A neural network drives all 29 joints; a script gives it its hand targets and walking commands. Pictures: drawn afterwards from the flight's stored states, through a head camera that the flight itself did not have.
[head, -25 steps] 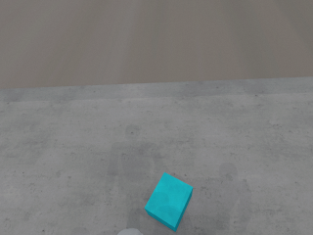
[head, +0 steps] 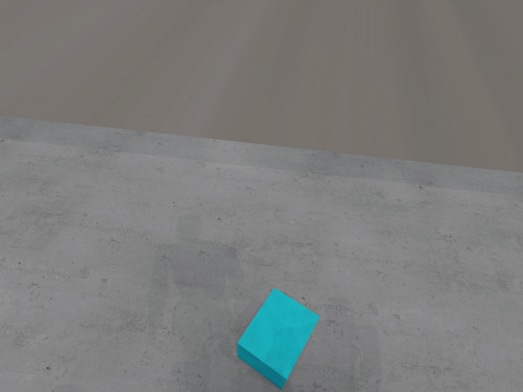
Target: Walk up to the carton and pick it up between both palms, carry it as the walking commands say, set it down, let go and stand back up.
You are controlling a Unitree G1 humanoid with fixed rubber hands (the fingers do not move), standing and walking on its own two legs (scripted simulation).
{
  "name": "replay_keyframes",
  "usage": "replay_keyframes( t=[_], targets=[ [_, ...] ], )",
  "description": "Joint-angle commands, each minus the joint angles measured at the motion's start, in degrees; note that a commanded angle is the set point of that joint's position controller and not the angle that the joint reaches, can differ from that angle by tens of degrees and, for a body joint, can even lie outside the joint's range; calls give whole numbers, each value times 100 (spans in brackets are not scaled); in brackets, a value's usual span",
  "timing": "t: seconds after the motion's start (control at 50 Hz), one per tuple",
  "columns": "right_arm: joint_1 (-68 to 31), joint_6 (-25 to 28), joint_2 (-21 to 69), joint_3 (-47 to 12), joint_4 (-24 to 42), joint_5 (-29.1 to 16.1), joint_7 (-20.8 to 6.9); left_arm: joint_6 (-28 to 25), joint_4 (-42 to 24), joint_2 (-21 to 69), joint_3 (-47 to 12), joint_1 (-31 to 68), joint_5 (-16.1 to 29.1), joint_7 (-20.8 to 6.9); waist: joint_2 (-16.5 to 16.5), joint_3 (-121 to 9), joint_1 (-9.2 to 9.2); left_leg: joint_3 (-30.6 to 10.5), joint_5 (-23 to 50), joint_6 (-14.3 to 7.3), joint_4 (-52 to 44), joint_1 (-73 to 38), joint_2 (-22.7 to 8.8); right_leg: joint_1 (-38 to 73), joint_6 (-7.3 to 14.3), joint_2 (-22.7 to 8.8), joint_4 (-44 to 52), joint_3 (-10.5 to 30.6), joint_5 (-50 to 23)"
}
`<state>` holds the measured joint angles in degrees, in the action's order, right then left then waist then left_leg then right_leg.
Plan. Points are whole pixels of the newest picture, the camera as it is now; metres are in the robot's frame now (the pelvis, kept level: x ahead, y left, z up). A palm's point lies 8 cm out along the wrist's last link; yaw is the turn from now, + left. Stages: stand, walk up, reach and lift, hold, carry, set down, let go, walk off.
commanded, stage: walk up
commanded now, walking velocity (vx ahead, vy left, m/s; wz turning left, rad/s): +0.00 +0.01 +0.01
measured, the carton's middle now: (277, 337) +0.41 -0.06 -0.69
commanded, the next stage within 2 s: none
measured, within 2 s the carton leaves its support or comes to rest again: neither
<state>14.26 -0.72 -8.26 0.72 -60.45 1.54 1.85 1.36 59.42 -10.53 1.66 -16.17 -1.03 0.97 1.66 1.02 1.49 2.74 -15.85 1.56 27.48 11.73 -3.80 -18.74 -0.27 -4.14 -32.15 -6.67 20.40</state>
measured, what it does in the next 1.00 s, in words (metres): steps to the left: right foot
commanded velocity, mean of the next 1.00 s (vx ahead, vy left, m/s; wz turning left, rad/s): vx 0.03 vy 0.10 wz -0.18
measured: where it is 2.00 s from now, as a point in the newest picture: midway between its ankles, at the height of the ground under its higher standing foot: outside the picture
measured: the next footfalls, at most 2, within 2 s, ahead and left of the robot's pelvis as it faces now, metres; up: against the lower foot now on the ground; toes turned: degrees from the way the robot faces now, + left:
right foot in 0.18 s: +0.02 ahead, -0.12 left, +0.00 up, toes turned -4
left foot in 1.04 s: +0.11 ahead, +0.29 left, +0.00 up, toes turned -12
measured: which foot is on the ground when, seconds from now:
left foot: down 0.00-0.66, up 0.68-1.00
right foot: up 0.00-0.16, down 0.18-1.00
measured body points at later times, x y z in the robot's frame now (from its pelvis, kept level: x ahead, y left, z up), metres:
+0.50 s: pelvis -0.02 +0.00 +0.00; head -0.02 +0.00 +0.45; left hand -0.04 +0.22 -0.16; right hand -0.03 -0.21 -0.16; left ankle -0.01 +0.13 -0.74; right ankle -0.02 -0.11 -0.74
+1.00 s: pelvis +0.01 +0.10 +0.00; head +0.05 +0.08 +0.44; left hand -0.05 +0.40 -0.12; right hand +0.11 -0.17 -0.14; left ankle +0.06 +0.28 -0.71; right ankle -0.03 -0.11 -0.74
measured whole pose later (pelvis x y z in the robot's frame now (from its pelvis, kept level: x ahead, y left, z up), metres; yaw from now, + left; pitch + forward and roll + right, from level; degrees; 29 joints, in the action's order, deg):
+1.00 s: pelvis +0.01 +0.10 +0.00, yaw -11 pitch +4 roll +3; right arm 6.5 -3.2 -16.2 1.2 -48.7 0.3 -0.1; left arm 0.6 62.4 -15.1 7.7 -24.7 -3.8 3.1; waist -0.1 1.5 6.4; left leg -1.1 -18.8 6.0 40.0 25.1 -3.4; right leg -16.8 -8.6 -8.6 -25.1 11.5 13.3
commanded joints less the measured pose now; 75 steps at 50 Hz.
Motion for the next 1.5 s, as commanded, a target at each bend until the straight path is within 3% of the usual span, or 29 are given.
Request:
replay_keyframes(
  t=[0.0,0.02,0.1,0.16,0.22,0.26,0.32,0.42,0.64,0.66,0.68,0.7,0.74,0.8,0.84,0.88,0.94,0.98,1.0,1.02,1.04,1.06,1.08,1.12,1.14,1.22,1.34,1.38,1.48],
  targets=[
    [52,196,-663,17,78,-63,41,71,19,-233,29,-469,17,-59,-1274,421,55,-1143,397,-467,-1789,765,-972,209,34,107,-576,439,143],
    [-135,246,-802,17,126,7,24,104,162,-115,69,-653,25,-36,-1647,356,229,-951,1034,-512,-1648,505,-912,169,40,210,-602,499,72],
    [10,258,-413,-16,35,-83,34,19,453,4,-48,-619,83,-13,-836,306,47,-673,1668,-652,-1070,287,-822,435,-75,221,-182,400,-306],
    [247,199,-795,122,-125,-117,72,-93,363,-482,5,-554,97,48,-1142,-150,-36,-591,962,-569,-915,98,-615,1201,-68,30,1044,486,-1370],
    [587,149,-251,-7,-251,-275,15,-175,478,-488,-42,-507,123,107,434,43,-201,-465,692,-232,-964,103,-150,1180,-3,-337,1274,836,-1483],
    [380,181,-309,2,-340,-105,3,-186,479,-169,-150,-341,70,37,-100,298,-82,-369,927,-241,-779,-208,-240,670,-9,-226,1486,804,-1515],
    [498,103,-516,11,-382,-106,-34,-220,662,-171,-161,-539,22,130,256,345,-181,-352,821,-186,-883,-170,-221,705,80,-262,1591,812,-946],
    [385,110,-287,-74,-441,-73,-7,-173,587,-343,-126,-560,108,100,-314,526,-155,-420,470,-146,-1028,-6,-181,678,79,-222,1581,752,-509],
    [758,62,-160,-62,-706,-32,31,-258,686,81,-208,-497,115,80,-264,639,-187,-313,516,-57,-972,372,-170,893,141,-158,1472,808,-670],
    [80,-111,-1615,351,-296,28,36,-186,705,-952,209,-1867,-124,218,-590,350,649,807,-1155,163,1165,1579,318,1637,588,-1722,1705,3003,356],
    [-442,-232,-1350,238,-45,167,-40,-60,918,-1791,404,-2304,-199,333,-187,867,859,123,-1451,227,2383,2464,232,1387,965,-2529,2274,4512,791],
    [-449,-259,-1352,314,155,238,-105,-10,837,-1575,418,-1969,-169,394,-511,1013,498,-240,-895,241,2925,2861,-19,1030,1034,-2580,2429,4462,1425],
    [174,-245,-583,129,266,165,-153,-52,402,-1835,631,-1045,-61,349,503,764,32,-595,-222,244,3468,2611,-114,535,870,-1918,2223,3338,998],
    [-173,-95,-997,239,742,143,-215,-134,343,-842,492,-1084,-154,202,1106,102,80,-483,399,167,3330,2320,-106,658,545,-1136,1764,2371,-123],
    [-372,-175,-721,147,1037,116,-281,-207,186,-908,486,-803,-174,231,1179,210,30,-380,372,211,2950,1982,-32,215,542,-1156,1759,2319,-371],
    [-1038,-220,-778,50,1286,52,-211,-149,207,-1094,594,-1148,-244,255,1114,147,426,-153,-123,394,2365,2164,161,597,603,-1098,1679,2557,-724],
    [-577,-248,-1103,89,1414,-169,-184,-162,66,-1636,806,-603,-338,230,1989,68,187,-467,-410,470,1429,1223,-102,124,417,-1145,1628,2384,-1256],
    [-135,-211,-1041,104,1363,-224,-132,-91,-139,-1270,744,-410,-239,199,2037,-121,-4,-72,-245,469,495,83,347,-497,149,-787,1234,2331,-1542],
    [709,-227,-1286,273,1103,-251,-118,-124,-344,-1468,771,-95,-285,237,1468,-210,-548,-582,554,296,-250,-998,-135,-1057,-165,-670,826,2268,-900],
    [918,-131,-1392,304,958,-138,-78,-146,-445,-1078,702,-71,-185,188,291,-504,-614,-248,287,324,-863,-1236,-159,-900,-260,-147,-26,1653,-244],
    [1324,-57,-1767,341,792,-33,-53,-114,-600,-662,658,-407,-265,156,-1386,-573,-489,-753,-380,415,-1237,-1300,-933,-1303,-298,557,-1447,1013,1376],
    [482,-9,-2038,310,1304,-56,-65,-88,-631,-460,531,-505,-274,217,-2077,-467,-142,-2125,170,-5,-1230,-1095,-2023,-2211,-397,886,-2926,955,2248],
    [121,7,-2468,440,1287,-63,-31,-81,-649,-636,667,-1176,-56,198,-3501,-817,268,-2400,410,-425,-1544,-563,-2477,-1926,-296,270,-3613,967,1697],
    [-484,46,-1201,128,1360,-52,-10,-37,-646,-844,697,-314,-121,38,-1437,242,296,-1106,1043,116,-1220,700,-1147,-1542,-220,202,-3663,1234,976],
    [-627,46,-1146,136,1381,7,-9,30,-597,-687,705,-561,-116,-35,-1466,34,477,-522,1480,53,-949,604,-1062,-1373,-197,228,-3598,1076,707],
    [79,189,-1140,176,1142,-4,130,62,-867,-400,508,335,-132,-160,-1332,-291,56,-147,3895,-729,-508,-555,-1147,-1535,-303,334,-3216,502,430],
    [1189,206,-1996,549,892,-71,216,378,-1289,-869,581,1200,-49,-322,-805,-208,-515,-1732,5352,-1500,-519,-1629,-2861,-2064,-240,198,-2576,1218,618],
    [1009,211,-1460,408,792,-65,212,402,-1131,-505,514,829,-113,-354,-372,-8,-156,-1351,5146,-1351,-648,-1417,-2623,-2131,-146,373,-3194,1145,461],
    [632,155,-1574,476,940,16,94,349,-1388,-705,495,1523,-2,-470,-1148,-245,-190,-271,3569,-768,-626,-695,-1798,-1329,-329,581,-2792,850,-321]
  ],
)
